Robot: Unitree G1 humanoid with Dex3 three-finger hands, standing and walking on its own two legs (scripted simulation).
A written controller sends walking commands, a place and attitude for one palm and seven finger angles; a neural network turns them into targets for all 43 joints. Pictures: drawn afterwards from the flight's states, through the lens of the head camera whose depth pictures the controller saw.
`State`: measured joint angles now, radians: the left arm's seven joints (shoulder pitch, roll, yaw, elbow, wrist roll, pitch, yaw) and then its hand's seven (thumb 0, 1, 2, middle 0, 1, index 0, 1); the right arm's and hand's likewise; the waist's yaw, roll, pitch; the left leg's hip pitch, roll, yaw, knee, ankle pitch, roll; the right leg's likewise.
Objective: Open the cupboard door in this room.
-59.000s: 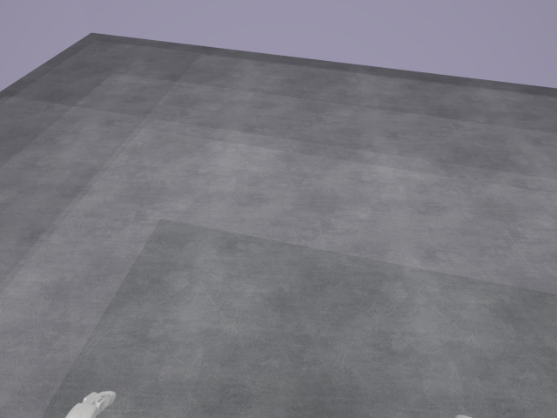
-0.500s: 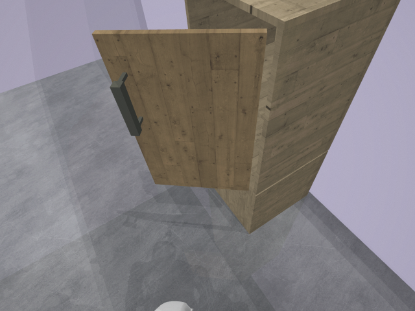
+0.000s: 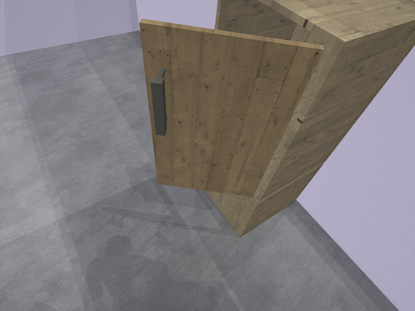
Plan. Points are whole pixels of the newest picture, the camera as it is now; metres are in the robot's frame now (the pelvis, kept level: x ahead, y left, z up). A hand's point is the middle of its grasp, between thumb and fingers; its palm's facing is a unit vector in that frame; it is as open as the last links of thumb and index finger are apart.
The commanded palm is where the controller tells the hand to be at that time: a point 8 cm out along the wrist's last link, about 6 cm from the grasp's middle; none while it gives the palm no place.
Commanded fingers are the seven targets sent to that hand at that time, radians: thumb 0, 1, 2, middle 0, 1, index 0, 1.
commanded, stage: come to a stop and stand still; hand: left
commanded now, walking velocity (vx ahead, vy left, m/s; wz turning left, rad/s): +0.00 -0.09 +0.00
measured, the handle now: (161, 102) +0.54 +0.17 +0.07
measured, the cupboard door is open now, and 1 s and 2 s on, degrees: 51 51 51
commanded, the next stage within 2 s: look again from close up in 0.76 s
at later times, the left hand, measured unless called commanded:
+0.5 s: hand out of the picture +0.02 +0.11 -0.18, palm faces +0.03 -0.98 -0.21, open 7.2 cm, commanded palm none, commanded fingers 0.00 0.90 0.90 -0.20 -0.30 -0.20 -0.30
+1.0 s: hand out of the picture -0.06 +0.08 -0.17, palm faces +0.01 -0.98 -0.18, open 7.4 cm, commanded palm none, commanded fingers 0.00 0.90 0.90 -0.20 -0.30 -0.20 -0.30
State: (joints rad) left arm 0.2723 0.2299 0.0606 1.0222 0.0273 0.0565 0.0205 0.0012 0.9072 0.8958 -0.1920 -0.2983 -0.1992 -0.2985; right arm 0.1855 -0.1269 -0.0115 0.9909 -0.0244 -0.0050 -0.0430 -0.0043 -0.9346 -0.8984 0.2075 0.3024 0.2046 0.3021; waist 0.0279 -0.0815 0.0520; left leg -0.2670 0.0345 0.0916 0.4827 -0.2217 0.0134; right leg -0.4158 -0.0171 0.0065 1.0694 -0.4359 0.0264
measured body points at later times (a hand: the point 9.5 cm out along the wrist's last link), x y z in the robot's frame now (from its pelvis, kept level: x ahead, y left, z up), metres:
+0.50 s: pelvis -0.02 -0.07 +0.00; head -0.01 -0.07 +0.45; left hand +0.02 +0.16 -0.16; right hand -0.04 -0.28 -0.17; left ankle -0.03 +0.07 -0.74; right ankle -0.05 -0.15 -0.74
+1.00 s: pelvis -0.03 -0.07 +0.00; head -0.01 -0.08 +0.45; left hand -0.05 +0.14 -0.16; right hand -0.01 -0.30 -0.16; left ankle -0.04 +0.06 -0.74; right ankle -0.05 -0.15 -0.74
